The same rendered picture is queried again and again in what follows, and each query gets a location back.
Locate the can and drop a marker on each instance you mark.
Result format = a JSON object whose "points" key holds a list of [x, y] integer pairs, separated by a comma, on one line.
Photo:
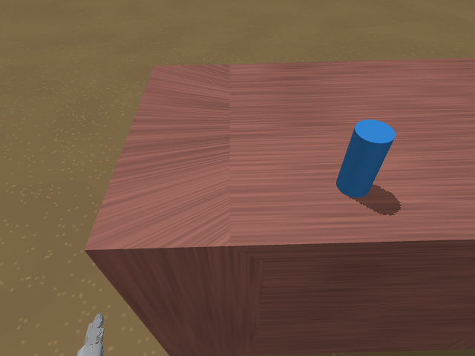
{"points": [[369, 144]]}

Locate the left robot hand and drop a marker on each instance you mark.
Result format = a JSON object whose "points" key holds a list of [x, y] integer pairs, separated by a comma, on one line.
{"points": [[93, 339]]}

